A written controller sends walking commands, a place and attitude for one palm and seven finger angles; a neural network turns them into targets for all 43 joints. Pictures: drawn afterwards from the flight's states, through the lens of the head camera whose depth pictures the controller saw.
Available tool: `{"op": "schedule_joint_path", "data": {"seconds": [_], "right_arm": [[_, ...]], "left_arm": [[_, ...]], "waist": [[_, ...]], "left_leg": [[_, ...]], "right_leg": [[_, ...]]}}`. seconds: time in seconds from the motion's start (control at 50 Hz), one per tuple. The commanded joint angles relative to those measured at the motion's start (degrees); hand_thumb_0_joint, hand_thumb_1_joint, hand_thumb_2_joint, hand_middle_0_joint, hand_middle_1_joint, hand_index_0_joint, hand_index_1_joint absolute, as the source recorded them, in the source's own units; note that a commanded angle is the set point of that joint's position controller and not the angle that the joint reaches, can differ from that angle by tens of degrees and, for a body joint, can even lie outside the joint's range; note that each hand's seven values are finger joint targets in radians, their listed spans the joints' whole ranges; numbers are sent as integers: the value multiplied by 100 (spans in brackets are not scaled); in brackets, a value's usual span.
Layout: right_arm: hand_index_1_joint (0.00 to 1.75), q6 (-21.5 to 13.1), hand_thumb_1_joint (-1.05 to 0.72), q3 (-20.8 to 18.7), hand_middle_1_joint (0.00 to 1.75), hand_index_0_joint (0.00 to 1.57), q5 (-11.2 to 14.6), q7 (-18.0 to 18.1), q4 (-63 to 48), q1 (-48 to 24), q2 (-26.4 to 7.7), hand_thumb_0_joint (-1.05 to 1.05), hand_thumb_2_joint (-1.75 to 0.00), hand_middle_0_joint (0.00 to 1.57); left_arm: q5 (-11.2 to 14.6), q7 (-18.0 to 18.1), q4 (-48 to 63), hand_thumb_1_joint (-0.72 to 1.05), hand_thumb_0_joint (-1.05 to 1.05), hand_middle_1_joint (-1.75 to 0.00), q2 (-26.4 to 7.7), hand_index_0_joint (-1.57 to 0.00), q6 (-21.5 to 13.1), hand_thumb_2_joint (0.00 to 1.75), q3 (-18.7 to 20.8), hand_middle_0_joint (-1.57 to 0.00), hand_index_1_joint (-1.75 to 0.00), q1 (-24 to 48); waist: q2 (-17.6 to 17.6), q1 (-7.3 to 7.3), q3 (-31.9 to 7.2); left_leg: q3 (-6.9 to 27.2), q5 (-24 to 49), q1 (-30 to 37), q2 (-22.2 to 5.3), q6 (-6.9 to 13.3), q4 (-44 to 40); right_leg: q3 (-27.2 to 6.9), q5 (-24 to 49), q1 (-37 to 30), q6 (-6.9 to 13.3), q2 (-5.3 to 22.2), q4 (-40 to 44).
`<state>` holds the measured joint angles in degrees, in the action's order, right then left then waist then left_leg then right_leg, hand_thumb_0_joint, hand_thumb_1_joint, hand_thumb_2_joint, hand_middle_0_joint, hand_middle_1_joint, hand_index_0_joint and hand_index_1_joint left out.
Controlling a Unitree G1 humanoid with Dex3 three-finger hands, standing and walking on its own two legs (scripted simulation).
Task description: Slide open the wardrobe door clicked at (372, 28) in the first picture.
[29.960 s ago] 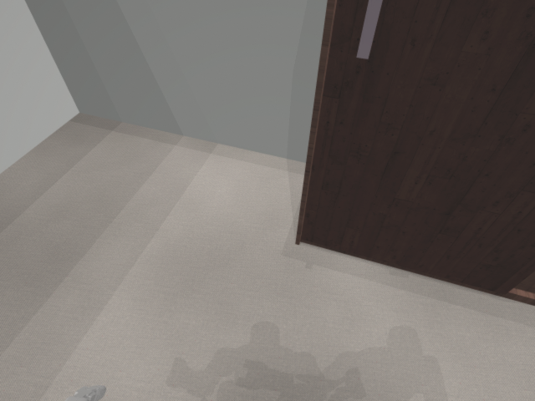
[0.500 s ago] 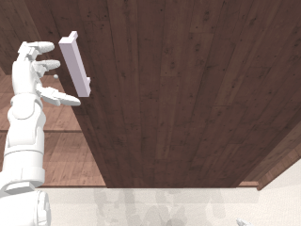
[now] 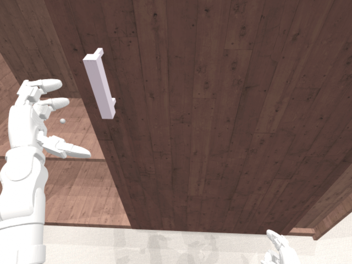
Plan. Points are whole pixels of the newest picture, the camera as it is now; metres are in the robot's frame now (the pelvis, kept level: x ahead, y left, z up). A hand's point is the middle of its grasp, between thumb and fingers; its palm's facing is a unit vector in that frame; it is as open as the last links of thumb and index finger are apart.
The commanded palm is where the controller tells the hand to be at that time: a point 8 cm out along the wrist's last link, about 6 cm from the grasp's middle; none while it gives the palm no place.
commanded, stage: slip the hand off the handle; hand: left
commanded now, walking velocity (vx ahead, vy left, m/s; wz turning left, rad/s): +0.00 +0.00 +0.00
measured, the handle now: (104, 84) +0.44 +0.22 +0.21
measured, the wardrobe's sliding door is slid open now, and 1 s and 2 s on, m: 0.65 0.65 0.65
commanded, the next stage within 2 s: draw the hand back to the body in 0.20 s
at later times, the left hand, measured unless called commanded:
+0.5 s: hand (58, 143) +0.26 +0.25 +0.20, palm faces +0.13 -0.99 -0.08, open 14.7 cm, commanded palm +0.22 +0.30 +0.20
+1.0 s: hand (29, 171) +0.21 +0.27 +0.18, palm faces +0.45 -0.86 -0.22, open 13.8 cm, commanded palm +0.17 +0.30 +0.19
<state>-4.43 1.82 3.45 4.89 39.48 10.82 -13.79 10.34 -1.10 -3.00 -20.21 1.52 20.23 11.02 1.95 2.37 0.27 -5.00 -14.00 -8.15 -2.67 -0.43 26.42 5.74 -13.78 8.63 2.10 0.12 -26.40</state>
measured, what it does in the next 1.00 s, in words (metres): stands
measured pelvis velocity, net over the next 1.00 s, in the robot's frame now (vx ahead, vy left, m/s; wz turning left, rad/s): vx -0.02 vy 0.01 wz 0.01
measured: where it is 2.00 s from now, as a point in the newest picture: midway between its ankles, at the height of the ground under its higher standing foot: outside the picture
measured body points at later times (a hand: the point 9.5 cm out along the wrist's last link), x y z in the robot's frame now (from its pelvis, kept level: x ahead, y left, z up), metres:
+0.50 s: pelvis -0.01 +0.00 +0.00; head -0.05 -0.03 +0.45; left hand +0.25 +0.30 +0.20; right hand +0.19 -0.23 -0.08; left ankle +0.01 +0.12 -0.74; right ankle +0.01 -0.09 -0.74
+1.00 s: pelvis -0.02 +0.01 +0.00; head -0.05 +0.00 +0.45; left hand +0.18 +0.32 +0.20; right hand +0.18 -0.20 -0.07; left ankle +0.01 +0.12 -0.74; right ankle +0.01 -0.09 -0.74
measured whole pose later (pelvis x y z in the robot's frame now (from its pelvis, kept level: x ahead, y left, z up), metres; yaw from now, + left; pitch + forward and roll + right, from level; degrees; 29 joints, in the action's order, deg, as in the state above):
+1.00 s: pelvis -0.02 +0.01 +0.00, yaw +1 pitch -8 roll -1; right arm -11.3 2.6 0.5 3.7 37.8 10.0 -13.4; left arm 8.4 4.3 18.1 -18.9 1.7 18.9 -12.5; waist 2.9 3.8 3.5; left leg -4.6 -11.9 -4.6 -1.9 0.5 24.3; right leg 6.0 -10.6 4.0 1.3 0.5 -22.3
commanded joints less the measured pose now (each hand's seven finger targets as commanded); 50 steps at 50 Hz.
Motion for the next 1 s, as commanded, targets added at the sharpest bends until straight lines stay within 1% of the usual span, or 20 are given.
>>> {"op": "schedule_joint_path", "data": {"seconds": [0.0, 0.04, 0.08, 0.16, 0.3, 0.32, 0.36, 0.42, 0.44, 0.46, 0.52, 0.58, 0.68, 0.8, 0.82, 0.84, 0.86, 0.9, 0.94, 0.98], "right_arm": [[30, -349, -90, -233, 30, 20, 16, 102, -852, -730, -724, 0, -90, 20], [30, -376, -90, -206, 30, 20, 21, 99, -880, -778, -700, 0, -90, 20], [30, -389, -90, -198, 30, 20, 5, 110, -881, -817, -716, 0, -90, 20], [30, -450, -90, -172, 30, 20, -10, 81, -952, -893, -669, 0, -90, 20], [30, -550, -90, -153, 30, 20, -22, 129, -880, -936, -675, 0, -90, 20], [30, -537, -90, -126, 30, 20, 90, 195, -825, -1043, -815, 0, -90, 20], [30, -558, -90, -97, 30, 20, 161, 290, -996, -1220, -796, 0, -90, 20], [30, -627, -90, -29, 30, 20, 177, 305, -1126, -1305, -844, 0, -90, 20], [30, -637, -90, 6, 30, 20, 178, 281, -1150, -1299, -827, 0, -90, 20], [30, -640, -90, -9, 30, 20, 174, 251, -1175, -1235, -821, 0, -90, 20], [30, -657, -90, -37, 30, 20, 174, 124, -1278, -1221, -820, 0, -90, 20], [30, -677, -90, -58, 30, 20, 195, 59, -1320, -1155, -831, 0, -90, 20], [30, -764, -90, -56, 30, 20, 209, 102, -1369, -1195, -830, 0, -90, 20], [30, -902, -90, -26, 30, 20, 144, 186, -1277, -1122, -813, 0, -90, 20], [30, -1037, -90, -149, 30, 20, -199, 51, -1293, -1018, -675, 0, -90, 20], [30, -1079, -90, -116, 30, 20, -268, 11, -1055, -998, -649, 0, -90, 20], [30, -1032, -90, -143, 30, 20, -277, -33, -1004, -885, -640, 0, -90, 20], [30, -980, -90, -216, 30, 20, -285, -76, -1008, -888, -673, 0, -90, 20], [30, -992, -90, -263, 30, 20, -324, -82, -974, -850, -690, 0, -90, 20], [30, -970, -90, -269, 30, 20, -344, -77, -939, -832, -646, 0, -90, 20]], "left_arm": [[102, -140, 1435, -55, 0, -115, -1245, -25, -266, 20, 247, -25, -115, 1789], [142, -176, 1536, -55, 0, -115, -1109, -25, -251, 20, 152, -25, -115, 1680], [170, -179, 1596, -55, 0, -115, -1307, -25, -236, 20, 362, -25, -115, 1573], [245, -180, 1942, -55, 0, -115, -1295, -25, -272, 20, 495, -25, -115, 1036], [230, -172, 2078, -55, 0, -115, -1173, -25, -279, 20, 323, -25, -115, 1200], [463, -584, 1423, -55, 0, -115, -1299, -25, 320, 20, 202, -25, -115, 999], [627, -933, 1959, -55, 0, -115, -1619, -25, 857, 20, 356, -25, -115, 1552], [875, -1404, 1995, -55, 0, -115, -1920, -25, 1383, 20, 690, -25, -115, 1258], [989, -1592, 1952, -55, 0, -115, -1830, -25, 1468, 20, 619, -25, -115, 1284], [1087, -1642, 1903, -55, 0, -115, -1956, -25, 1483, 20, 874, -25, -115, 1114], [1217, -1586, 1839, -55, 0, -115, -1863, -25, 1381, 20, 1089, -25, -115, 589], [1195, -1510, 1881, -55, 0, -115, -1617, -25, 1364, 20, 945, -25, -115, 184], [1061, -1457, 2535, -55, 0, -115, -1483, -25, 1342, 20, 618, -25, -115, 476], [1003, -1345, 2875, -37, 0, -104, -1521, -24, 1143, 29, 678, -24, -104, 330], [128, -212, 3600, -33, 0, -102, -1976, -24, 420, 31, 955, -24, -102, -1], [42, 198, 3021, -30, 0, -100, -1154, -24, 165, 32, 524, -24, -100, -769], [-76, 410, 2867, -26, 0, -98, -901, -24, -17, 34, 341, -24, -98, -1214], [-216, 635, 3296, -19, 0, -94, -980, -24, -362, 37, 306, -24, -94, -1199], [-347, 791, 3555, -12, 0, -89, -1090, -24, -633, 41, 351, -24, -89, -1143], [-406, 874, 3442, -4, 0, -85, -936, -23, -764, 44, 249, -23, -85, -1454]], "waist": [[16, -82, -861], [36, -73, -807], [10, -29, -786], [38, 67, -859], [201, -20, -593], [141, -12, -667], [222, 36, -811], [155, 139, -1010], [138, 99, -941], [-9, 139, -924], [-100, 222, -740], [-167, 177, -511], [302, 83, -358], [373, 96, -441], [600, 251, 111], [367, 102, 326], [18, 87, 411], [329, 87, 6], [360, 89, -334], [229, 97, -319]], "left_leg": [[307, 772, 235, 163, 222, -359], [312, 754, 240, 168, 223, -349], [327, 697, 213, 177, 215, -367], [310, 831, 239, 180, 205, -339], [338, 551, 240, 188, 197, -385], [376, 463, 252, 189, 226, -456], [406, 512, 380, 196, 261, -531], [473, 888, 511, 199, 274, -501], [484, 970, 504, 205, 271, -489], [509, 978, 441, 193, 256, -451], [499, 906, 261, 174, 210, -413], [467, 726, 173, 160, 194, -447], [504, 410, 347, 161, 202, -535], [597, 352, 493, 173, 191, -692], [504, 60, 77, 176, 99, -607], [485, -140, 35, 171, 72, -697], [506, -256, -6, 126, 76, -782], [450, -284, 184, 117, 110, -858], [435, -121, 331, 109, 124, -884], [414, 160, 397, 101, 138, -894]], "right_leg": [[-497, 770, -91, -110, 24, 521], [-511, 766, -85, -113, 49, 531], [-520, 679, -121, -110, 53, 555], [-527, 864, -263, -115, 66, 517], [-525, 430, -44, -110, 63, 641], [-574, 463, -297, -109, 88, 685], [-598, 430, -415, -134, 121, 792], [-602, 860, -673, -172, 117, 738], [-628, 1024, -665, -200, 137, 724], [-656, 1042, -659, -226, 141, 731], [-690, 811, -566, -210, 155, 747], [-609, 528, -347, -188, 124, 752], [-588, -17, -67, -143, 65, 847], [-415, -31, -175, -82, -27, 852], [-603, -275, 1, -54, 82, 1132], [-471, -392, 89, -33, 90, 1128], [-412, -435, 65, -51, 70, 1103], [-463, -330, -171, -46, 56, 1042], [-461, -132, -378, -40, 33, 989], [-434, 76, -445, -41, 9, 981]]}}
